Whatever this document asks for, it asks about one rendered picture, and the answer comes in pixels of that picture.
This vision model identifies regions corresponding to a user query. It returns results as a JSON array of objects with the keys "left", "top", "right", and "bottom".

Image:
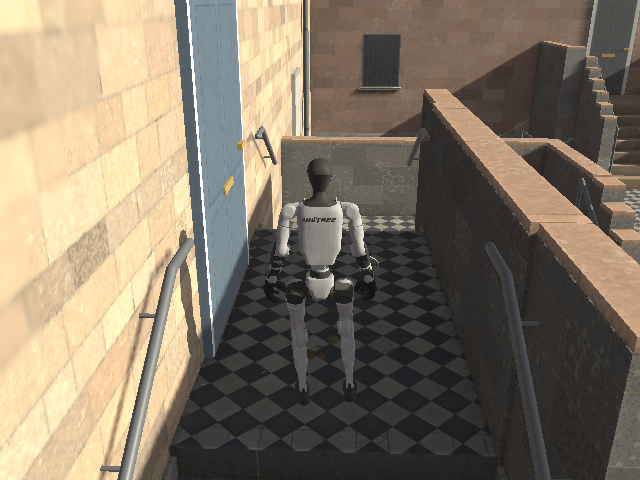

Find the right robot forearm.
[{"left": 355, "top": 242, "right": 374, "bottom": 283}]

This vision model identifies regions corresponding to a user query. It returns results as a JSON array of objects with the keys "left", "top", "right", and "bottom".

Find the left robot forearm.
[{"left": 266, "top": 242, "right": 285, "bottom": 283}]

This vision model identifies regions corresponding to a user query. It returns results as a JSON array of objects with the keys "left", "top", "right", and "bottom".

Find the right robot upper arm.
[{"left": 341, "top": 202, "right": 366, "bottom": 257}]

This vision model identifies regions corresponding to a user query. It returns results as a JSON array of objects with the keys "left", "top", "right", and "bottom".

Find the robot torso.
[{"left": 297, "top": 197, "right": 344, "bottom": 300}]

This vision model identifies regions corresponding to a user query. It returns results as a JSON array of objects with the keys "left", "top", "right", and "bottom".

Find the right robot hand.
[{"left": 354, "top": 278, "right": 377, "bottom": 301}]

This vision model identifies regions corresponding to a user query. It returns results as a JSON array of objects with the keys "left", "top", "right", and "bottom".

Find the left robot upper arm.
[{"left": 274, "top": 202, "right": 299, "bottom": 257}]

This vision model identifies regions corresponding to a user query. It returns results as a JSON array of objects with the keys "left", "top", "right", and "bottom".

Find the left robot hand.
[{"left": 264, "top": 280, "right": 286, "bottom": 303}]

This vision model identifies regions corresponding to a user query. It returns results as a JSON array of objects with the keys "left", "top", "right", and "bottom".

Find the right robot foot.
[{"left": 343, "top": 379, "right": 357, "bottom": 402}]

